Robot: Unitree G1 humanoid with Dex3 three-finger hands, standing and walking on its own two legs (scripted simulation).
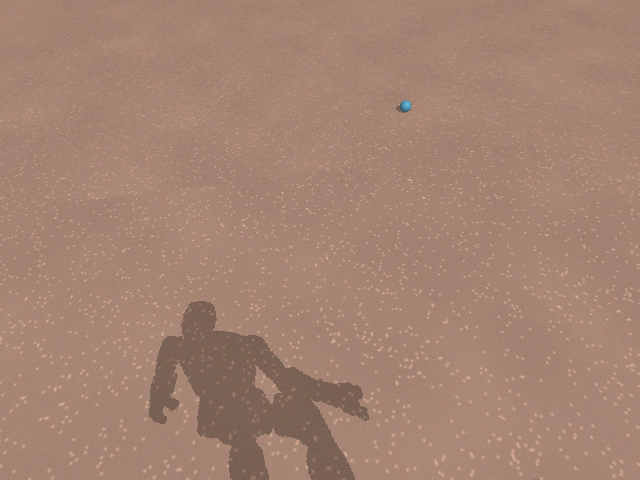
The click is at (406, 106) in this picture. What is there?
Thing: free ball
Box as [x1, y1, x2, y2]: [400, 100, 410, 111]
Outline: 404,100 401,102 400,108 403,111 407,111 410,108 410,103 407,100
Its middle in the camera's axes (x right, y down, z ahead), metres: +0.49 -0.77 +2.20
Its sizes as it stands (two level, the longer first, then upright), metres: 0.064 0.064 0.064
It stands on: the floor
